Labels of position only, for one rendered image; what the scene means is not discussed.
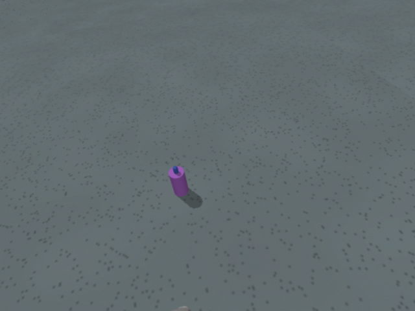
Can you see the bottle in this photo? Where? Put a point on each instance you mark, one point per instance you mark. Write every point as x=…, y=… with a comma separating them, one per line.
x=178, y=180

